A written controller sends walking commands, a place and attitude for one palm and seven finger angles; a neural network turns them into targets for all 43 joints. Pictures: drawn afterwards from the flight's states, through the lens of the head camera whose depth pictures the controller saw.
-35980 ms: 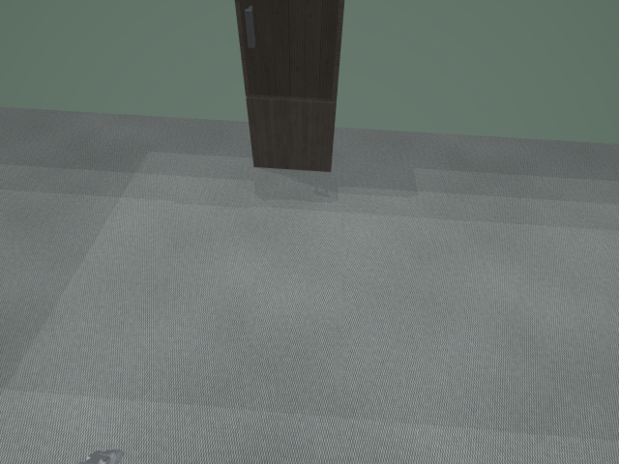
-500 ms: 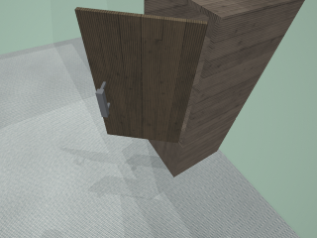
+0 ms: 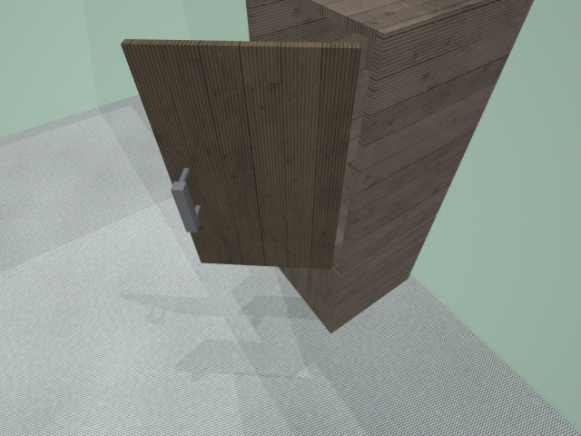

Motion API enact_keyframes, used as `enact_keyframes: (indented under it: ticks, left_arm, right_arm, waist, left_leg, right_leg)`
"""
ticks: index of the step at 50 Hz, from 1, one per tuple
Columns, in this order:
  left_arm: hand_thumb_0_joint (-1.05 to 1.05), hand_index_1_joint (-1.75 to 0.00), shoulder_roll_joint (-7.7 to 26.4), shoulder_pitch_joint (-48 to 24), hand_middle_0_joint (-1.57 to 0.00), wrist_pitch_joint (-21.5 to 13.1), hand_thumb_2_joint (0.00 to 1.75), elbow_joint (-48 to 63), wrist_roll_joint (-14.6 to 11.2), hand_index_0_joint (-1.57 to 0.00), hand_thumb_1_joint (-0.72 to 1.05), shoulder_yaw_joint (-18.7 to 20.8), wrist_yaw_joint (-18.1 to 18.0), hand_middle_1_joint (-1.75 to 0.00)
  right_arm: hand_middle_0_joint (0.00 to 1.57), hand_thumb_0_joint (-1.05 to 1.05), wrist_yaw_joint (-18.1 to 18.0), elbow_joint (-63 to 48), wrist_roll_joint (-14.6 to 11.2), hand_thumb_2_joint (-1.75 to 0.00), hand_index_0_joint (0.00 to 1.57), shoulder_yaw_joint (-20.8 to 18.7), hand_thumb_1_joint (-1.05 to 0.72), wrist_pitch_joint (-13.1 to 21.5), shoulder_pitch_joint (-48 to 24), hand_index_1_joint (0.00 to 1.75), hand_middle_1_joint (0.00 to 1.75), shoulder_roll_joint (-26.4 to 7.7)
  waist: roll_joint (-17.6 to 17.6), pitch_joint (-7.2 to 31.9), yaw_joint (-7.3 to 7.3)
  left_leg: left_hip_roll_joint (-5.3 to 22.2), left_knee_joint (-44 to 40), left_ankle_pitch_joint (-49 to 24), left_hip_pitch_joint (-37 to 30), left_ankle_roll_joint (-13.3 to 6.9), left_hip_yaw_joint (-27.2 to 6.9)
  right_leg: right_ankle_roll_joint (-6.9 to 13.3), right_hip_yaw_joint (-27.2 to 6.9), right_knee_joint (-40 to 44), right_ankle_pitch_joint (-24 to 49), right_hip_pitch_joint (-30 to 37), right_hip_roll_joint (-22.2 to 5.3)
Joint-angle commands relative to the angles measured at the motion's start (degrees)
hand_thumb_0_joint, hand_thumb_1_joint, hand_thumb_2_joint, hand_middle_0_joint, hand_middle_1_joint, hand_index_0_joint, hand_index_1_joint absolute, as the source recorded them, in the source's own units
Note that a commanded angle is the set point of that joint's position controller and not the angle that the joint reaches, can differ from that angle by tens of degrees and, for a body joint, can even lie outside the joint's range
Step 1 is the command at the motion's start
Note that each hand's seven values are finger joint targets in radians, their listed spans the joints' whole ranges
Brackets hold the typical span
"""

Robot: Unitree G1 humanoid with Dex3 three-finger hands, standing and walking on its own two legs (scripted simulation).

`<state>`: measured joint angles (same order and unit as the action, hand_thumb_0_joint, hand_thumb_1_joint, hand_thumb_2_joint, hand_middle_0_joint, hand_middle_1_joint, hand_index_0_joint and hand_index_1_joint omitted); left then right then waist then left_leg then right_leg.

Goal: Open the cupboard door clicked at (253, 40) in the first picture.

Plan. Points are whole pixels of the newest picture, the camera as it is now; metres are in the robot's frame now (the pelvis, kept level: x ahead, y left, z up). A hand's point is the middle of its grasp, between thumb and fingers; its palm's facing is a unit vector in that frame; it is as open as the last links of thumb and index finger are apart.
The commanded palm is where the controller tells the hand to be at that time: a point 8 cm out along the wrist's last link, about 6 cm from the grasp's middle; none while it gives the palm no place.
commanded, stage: look again from close up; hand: left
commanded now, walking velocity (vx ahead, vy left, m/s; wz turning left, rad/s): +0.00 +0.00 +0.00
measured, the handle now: (189, 200) +0.56 +0.26 -0.06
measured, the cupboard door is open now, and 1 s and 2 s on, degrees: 52 52 52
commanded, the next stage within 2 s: shuffle to correct the standing spot in 0.16 s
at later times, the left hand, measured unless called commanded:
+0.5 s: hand out of the picture +0.03 +0.16 -0.17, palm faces +0.03 -0.98 -0.22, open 7.3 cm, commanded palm none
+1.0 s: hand out of the picture +0.01 +0.24 -0.19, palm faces +0.07 -0.96 -0.25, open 7.3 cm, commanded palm none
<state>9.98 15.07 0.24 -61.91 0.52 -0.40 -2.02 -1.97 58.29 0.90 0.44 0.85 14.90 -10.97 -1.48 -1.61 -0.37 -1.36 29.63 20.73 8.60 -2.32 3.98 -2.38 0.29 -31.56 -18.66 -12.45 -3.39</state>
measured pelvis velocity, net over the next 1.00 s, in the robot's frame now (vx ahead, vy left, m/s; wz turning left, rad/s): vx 0.00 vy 0.04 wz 0.01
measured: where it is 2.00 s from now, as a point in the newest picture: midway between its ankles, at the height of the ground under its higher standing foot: outside the picture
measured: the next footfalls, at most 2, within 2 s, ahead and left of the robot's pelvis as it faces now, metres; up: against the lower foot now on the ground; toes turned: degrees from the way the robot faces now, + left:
left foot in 0.96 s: +0.04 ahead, +0.16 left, +0.00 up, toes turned +3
right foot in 1.18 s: +0.04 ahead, -0.06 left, +0.00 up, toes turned -2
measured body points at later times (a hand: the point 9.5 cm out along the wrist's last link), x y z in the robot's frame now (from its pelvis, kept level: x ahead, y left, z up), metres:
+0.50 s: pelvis +0.00 -0.02 +0.00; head +0.02 -0.03 +0.45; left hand +0.02 +0.21 -0.15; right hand +0.01 -0.26 -0.16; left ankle -0.05 +0.09 -0.73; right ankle -0.02 -0.15 -0.73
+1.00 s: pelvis +0.00 +0.04 -0.01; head +0.03 +0.05 +0.44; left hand +0.01 +0.29 -0.17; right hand +0.08 -0.20 -0.15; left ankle +0.01 +0.15 -0.73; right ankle -0.03 -0.12 -0.72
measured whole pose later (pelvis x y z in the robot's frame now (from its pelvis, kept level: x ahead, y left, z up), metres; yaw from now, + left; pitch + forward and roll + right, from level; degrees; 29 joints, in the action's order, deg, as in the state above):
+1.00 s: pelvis +0.00 +0.04 -0.01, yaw +0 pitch +1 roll +2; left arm 12.8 15.3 3.1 -56.9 1.4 3.4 -2.1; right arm 0.0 52.9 1.3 -1.9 -0.2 11.7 -10.8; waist 3.7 -2.9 -1.7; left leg -0.2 36.6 17.7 19.0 -0.8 4.7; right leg -1.5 -1.1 -47.0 -29.2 -20.6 -7.0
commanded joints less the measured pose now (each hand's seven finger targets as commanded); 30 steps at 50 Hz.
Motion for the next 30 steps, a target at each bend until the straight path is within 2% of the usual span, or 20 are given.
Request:
enact_keyframes:
  ticks: [1,6,8,14,17,21,23,25,26,28,29,30]
  left_arm:
    - [0.00,-0.30,6.9,1.7,-0.20,-1.2,0.90,2.7,0.2,-0.20,0.90,1.4,-0.1,-0.30]
    - [0.00,-0.30,7.5,1.3,-0.20,-1.4,0.90,2.7,0.2,-0.20,0.90,1.5,-0.1,-0.30]
    - [0.00,-0.30,7.7,1.2,-0.20,-1.4,0.90,2.5,0.1,-0.20,0.90,1.6,-0.1,-0.30]
    - [0.00,-0.30,7.6,0.8,-0.20,-1.5,0.90,2.3,0.1,-0.20,0.90,1.5,-0.1,-0.30]
    - [0.00,-0.30,8.2,1.2,-0.20,-1.3,0.90,2.8,0.1,-0.20,0.90,2.1,-0.3,-0.30]
    - [0.00,-0.30,10.1,1.5,-0.20,-0.9,0.90,3.9,0.4,-0.20,0.90,3.2,-0.4,-0.30]
    - [0.00,-0.30,11.0,1.3,-0.20,-0.7,0.90,4.5,0.4,-0.20,0.90,3.9,-0.5,-0.30]
    - [0.00,-0.30,11.4,0.9,-0.20,-0.5,0.90,5.3,0.5,-0.20,0.90,4.4,-0.6,-0.30]
    - [0.00,-0.30,11.1,0.5,-0.20,-0.3,0.90,5.7,0.6,-0.20,0.90,4.5,-0.6,-0.30]
    - [0.00,-0.30,10.4,-0.4,-0.20,0.1,0.90,6.7,0.6,-0.20,0.90,4.9,-0.6,-0.30]
    - [0.00,-0.30,9.4,-0.9,-0.20,0.4,0.90,7.2,0.6,-0.20,0.90,4.7,-0.5,-0.30]
    - [0.00,-0.30,7.9,-1.6,-0.20,0.7,0.90,7.7,0.6,-0.20,0.90,4.5,-0.4,-0.30]
  right_arm:
    - [0.20,0.00,0.0,-1.2,0.0,-0.90,0.20,-1.3,-0.90,1.5,2.4,0.30,0.30,-6.0]
    - [0.20,0.00,0.0,0.2,-0.1,-0.90,0.20,-1.2,-0.90,1.5,1.9,0.30,0.30,-5.9]
    - [0.20,0.00,0.0,0.8,0.0,-0.90,0.20,-1.3,-0.90,1.5,1.8,0.30,0.30,-5.9]
    - [0.20,0.00,0.0,2.3,-0.1,-0.90,0.20,-1.1,-0.90,1.3,2.1,0.30,0.30,-5.2]
    - [0.20,0.00,0.2,2.1,-0.1,-0.90,0.20,-1.2,-0.90,0.5,2.3,0.30,0.30,-4.5]
    - [0.20,0.00,0.5,0.5,-0.1,-0.90,0.20,-1.7,-0.90,-0.6,2.3,0.30,0.30,-4.3]
    - [0.20,0.00,0.6,0.0,-0.1,-0.90,0.20,-2.0,-0.90,-0.9,2.7,0.30,0.30,-4.0]
    - [0.20,0.00,0.7,-0.6,-0.1,-0.90,0.20,-2.2,-0.90,-1.0,3.3,0.30,0.30,-3.8]
    - [0.20,0.00,0.7,-0.8,-0.1,-0.90,0.20,-2.4,-0.90,-1.0,3.7,0.30,0.30,-3.8]
    - [0.20,0.00,0.8,-0.9,0.0,-0.90,0.20,-2.6,-0.90,-0.7,5.0,0.30,0.30,-4.4]
    - [0.20,0.00,0.8,-0.9,0.2,-0.90,0.20,-2.8,-0.90,-0.6,5.3,0.30,0.30,-5.6]
    - [0.20,0.00,0.7,-1.4,0.4,-0.90,0.20,-3.0,-0.90,-0.5,5.8,0.30,0.30,-6.7]
  waist:
    - [2.0,-1.1,0.02]
    - [2.7,-0.1,0.07]
    - [1.8,0.4,0.00]
    - [2.1,0.7,0.08]
    - [2.0,-0.2,-0.35]
    - [6.2,-0.1,-0.62]
    - [7.0,0.2,-0.54]
    - [8.3,0.2,-0.31]
    - [8.5,0.1,-0.12]
    - [4.1,1.4,0.32]
    - [-0.9,1.1,0.23]
    - [-5.7,1.0,0.30]
  left_leg:
    - [7.0,-7.5,-19.5,2.6,-0.5,-6.1]
    - [7.0,-7.2,-19.7,1.2,-0.1,-5.2]
    - [6.9,-7.1,-20.4,0.7,0.1,-4.9]
    - [6.9,-7.1,-18.7,0.6,0.6,-4.3]
    - [6.0,-5.4,-15.2,2.4,1.1,-3.3]
    - [4.2,-1.6,-9.4,4.7,1.9,-1.7]
    - [3.4,0.6,-7.6,5.7,2.3,-0.9]
    - [3.2,0.4,-6.9,5.5,2.3,-0.9]
    - [3.3,-0.2,-7.7,4.7,2.2,-1.0]
    - [4.7,-2.5,-13.3,2.1,1.4,-2.2]
    - [7.3,-3.9,-17.9,1.1,0.2,-5.0]
    - [10.3,-6.0,-22.5,1.2,-2.0,-8.1]
  right_leg:
    - [3.9,-1.9,3.7,15.0,1.7,-2.0]
    - [4.1,-2.6,4.4,18.6,2.3,-2.5]
    - [4.2,-2.9,4.4,20.1,2.5,-2.7]
    - [4.6,-3.9,5.3,21.4,3.0,-3.1]
    - [5.5,-5.7,5.1,21.6,2.8,-4.8]
    - [7.3,-9.5,7.1,17.9,2.1,-8.3]
    - [8.5,-11.6,8.0,17.7,1.7,-10.6]
    - [9.0,-12.0,7.6,17.5,0.4,-11.5]
    - [8.7,-11.1,6.7,16.7,-0.6,-10.8]
    - [7.6,-8.1,2.8,15.5,-2.3,-8.5]
    - [6.3,-4.7,-0.6,12.8,-3.9,-5.3]
    - [4.8,-0.1,-4.8,7.0,-5.0,-1.9]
